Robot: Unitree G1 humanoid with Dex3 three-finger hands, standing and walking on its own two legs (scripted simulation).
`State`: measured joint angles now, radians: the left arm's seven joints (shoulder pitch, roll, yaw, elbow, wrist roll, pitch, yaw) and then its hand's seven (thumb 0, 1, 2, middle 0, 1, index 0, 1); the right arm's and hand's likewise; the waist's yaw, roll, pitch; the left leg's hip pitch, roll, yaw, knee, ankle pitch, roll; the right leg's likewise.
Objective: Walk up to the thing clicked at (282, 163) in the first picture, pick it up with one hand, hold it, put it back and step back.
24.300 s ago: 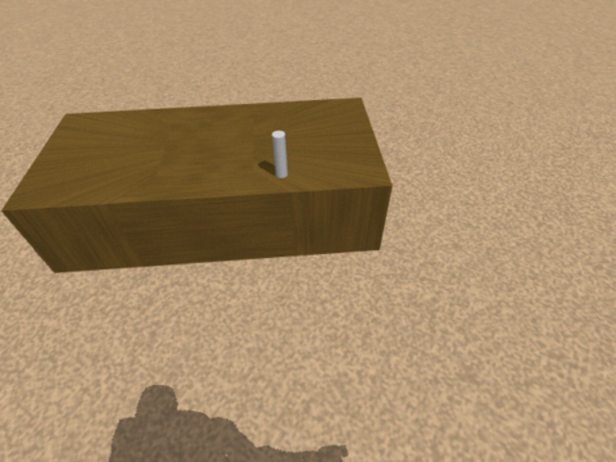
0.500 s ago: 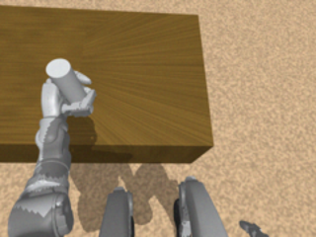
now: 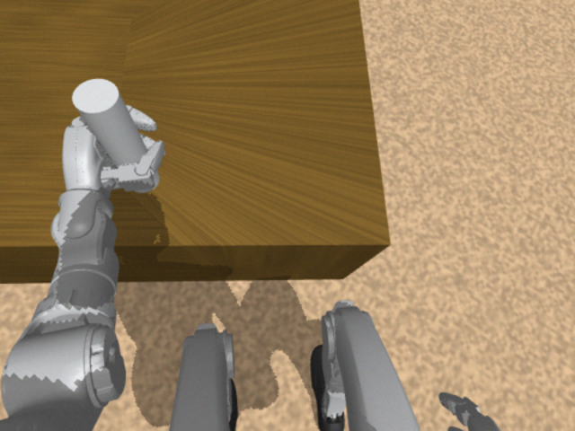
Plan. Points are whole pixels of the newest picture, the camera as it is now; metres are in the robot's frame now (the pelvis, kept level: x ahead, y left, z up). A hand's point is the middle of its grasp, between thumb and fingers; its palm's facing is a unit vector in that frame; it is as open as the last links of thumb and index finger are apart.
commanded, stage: lower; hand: left
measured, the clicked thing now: (124, 145) +0.49 +0.18 +0.01
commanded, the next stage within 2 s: loosen in 1.18 s
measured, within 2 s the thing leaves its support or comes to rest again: rests again in 0.96 s
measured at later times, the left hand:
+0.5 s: hand (157, 173) +0.50 +0.16 -0.07, palm faces -0.03 -1.00 -0.04, open 5.8 cm
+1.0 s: hand (164, 181) +0.50 +0.16 -0.10, palm faces -0.05 -1.00 -0.04, open 5.8 cm
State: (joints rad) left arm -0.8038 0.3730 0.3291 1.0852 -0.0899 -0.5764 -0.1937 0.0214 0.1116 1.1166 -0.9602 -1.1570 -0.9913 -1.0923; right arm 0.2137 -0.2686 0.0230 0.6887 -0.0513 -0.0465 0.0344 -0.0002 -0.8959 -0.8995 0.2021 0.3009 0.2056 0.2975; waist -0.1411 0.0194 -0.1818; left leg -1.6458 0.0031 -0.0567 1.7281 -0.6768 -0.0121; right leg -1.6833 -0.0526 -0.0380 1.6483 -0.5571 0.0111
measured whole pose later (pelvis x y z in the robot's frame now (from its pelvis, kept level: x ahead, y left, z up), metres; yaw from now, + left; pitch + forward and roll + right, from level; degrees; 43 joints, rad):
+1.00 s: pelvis -0.02 +0.00 -0.10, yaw +0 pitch +36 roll -3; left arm -0.92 0.41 0.33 1.12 -0.04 -0.55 -0.18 0.02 0.11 1.12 -0.96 -1.16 -0.99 -1.09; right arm 0.20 -0.29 0.04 0.68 -0.07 -0.02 0.05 0.00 -0.89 -0.90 0.20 0.30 0.21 0.30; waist -0.18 0.02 -0.15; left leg -1.96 -0.03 -0.06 2.05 -0.72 -0.01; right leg -2.00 -0.07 -0.02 1.96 -0.59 0.02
